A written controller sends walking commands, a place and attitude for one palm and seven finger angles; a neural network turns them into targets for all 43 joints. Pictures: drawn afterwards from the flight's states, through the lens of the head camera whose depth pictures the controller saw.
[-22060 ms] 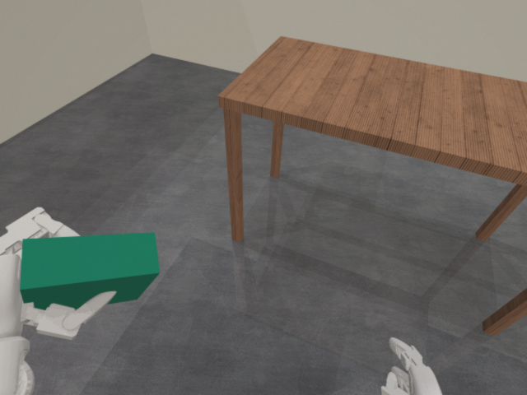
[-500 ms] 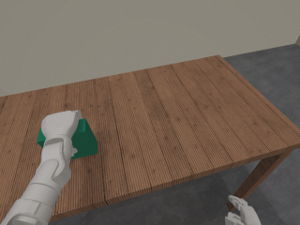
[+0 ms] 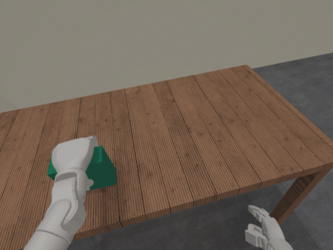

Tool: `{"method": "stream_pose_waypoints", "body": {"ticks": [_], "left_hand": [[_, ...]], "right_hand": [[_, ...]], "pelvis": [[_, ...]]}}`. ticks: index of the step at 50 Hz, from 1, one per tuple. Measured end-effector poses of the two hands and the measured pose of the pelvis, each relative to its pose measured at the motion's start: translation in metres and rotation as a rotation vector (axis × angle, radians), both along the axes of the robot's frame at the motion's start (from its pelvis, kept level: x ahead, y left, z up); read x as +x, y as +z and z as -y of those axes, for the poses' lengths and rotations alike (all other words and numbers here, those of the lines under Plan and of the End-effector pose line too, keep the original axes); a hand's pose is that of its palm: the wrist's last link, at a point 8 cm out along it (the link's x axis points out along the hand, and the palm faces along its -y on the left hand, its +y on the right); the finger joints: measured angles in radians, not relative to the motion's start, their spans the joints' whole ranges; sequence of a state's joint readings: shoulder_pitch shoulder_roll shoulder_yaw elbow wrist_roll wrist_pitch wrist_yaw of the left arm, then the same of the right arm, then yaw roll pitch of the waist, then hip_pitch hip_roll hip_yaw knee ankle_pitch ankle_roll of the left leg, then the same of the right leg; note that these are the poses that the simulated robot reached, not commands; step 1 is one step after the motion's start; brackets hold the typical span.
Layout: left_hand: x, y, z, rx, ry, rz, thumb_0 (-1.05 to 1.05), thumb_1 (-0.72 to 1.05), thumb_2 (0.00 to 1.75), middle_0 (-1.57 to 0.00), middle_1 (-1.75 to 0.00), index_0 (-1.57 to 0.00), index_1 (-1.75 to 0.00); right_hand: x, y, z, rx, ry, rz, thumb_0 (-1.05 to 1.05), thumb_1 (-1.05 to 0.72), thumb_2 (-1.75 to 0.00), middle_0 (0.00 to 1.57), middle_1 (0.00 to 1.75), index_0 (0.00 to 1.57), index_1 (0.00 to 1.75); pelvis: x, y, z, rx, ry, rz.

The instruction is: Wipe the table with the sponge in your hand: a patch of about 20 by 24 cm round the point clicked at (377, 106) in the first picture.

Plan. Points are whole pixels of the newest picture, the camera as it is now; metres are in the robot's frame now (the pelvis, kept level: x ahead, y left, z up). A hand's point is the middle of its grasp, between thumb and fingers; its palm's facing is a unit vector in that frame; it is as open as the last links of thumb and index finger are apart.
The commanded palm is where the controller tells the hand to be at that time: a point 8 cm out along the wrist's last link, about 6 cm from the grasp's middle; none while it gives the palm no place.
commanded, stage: wipe back along the middle lane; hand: left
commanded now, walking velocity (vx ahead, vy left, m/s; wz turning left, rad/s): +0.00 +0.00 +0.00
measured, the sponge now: (88, 175) +0.29 +0.25 +0.02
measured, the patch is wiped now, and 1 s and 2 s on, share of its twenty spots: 0.75 0.85 0.90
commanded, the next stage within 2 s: slide across to the third lane in 0.36 s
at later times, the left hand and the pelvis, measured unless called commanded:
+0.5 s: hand (86, 181) +0.24 +0.22 +0.07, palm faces +0.05 -0.08 -1.00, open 8.9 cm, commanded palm +0.21 +0.21 +0.10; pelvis +0.00 -0.01 +0.00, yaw -1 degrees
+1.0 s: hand (100, 182) +0.25 +0.19 +0.07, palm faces +0.03 -0.08 -1.00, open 9.0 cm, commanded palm +0.22 +0.16 +0.11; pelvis -0.02 -0.02 +0.00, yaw +0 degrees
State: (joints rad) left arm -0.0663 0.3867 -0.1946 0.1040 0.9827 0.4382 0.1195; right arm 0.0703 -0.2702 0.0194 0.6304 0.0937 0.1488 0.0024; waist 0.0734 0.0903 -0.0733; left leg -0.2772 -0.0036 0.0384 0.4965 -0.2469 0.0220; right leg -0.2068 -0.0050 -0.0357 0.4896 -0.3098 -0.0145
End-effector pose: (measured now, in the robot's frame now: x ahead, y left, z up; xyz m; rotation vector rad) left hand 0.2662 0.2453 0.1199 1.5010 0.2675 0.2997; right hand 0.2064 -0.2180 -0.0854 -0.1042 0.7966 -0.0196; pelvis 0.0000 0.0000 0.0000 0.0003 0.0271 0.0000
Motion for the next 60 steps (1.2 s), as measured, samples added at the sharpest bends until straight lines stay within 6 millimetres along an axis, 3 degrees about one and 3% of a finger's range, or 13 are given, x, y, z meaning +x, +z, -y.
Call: {"method": "stream_pose_waypoints", "body": {"ticks": [27, 42, 60], "left_hand": [[-0.045, 0.000, 0.026, -0.033, -0.010, 0.016, 0.04, -0.40, 1.11, -0.77, -1.51, -0.81, -1.49], [-0.049, 0.001, 0.050, -0.032, -0.058, 0.002, 0.03, -0.42, 1.10, -0.78, -1.49, -0.83, -1.45], [-0.028, 0.002, 0.077, -0.022, -0.104, 0.002, 0.00, -0.45, 1.13, -0.81, -1.48, -0.85, -1.41]], "right_hand": [[0.004, 0.004, 0.012, 0.019, 0.020, 0.052, 0.01, -0.91, -0.90, 0.20, 0.30, 0.20, 0.30], [0.002, 0.004, 0.009, 0.028, 0.030, 0.064, 0.01, -0.91, -0.90, 0.20, 0.30, 0.18, 0.29], [-0.003, 0.009, 0.003, 0.052, 0.053, 0.088, 0.01, -0.91, -0.90, 0.20, 0.30, 0.19, 0.29]], "pelvis": [[-0.004, -0.001, 0.016, 0.009, -0.015, 0.034], [-0.014, 0.000, 0.018, 0.012, -0.005, 0.051], [-0.028, -0.001, 0.023, 0.013, 0.011, 0.061]]}}
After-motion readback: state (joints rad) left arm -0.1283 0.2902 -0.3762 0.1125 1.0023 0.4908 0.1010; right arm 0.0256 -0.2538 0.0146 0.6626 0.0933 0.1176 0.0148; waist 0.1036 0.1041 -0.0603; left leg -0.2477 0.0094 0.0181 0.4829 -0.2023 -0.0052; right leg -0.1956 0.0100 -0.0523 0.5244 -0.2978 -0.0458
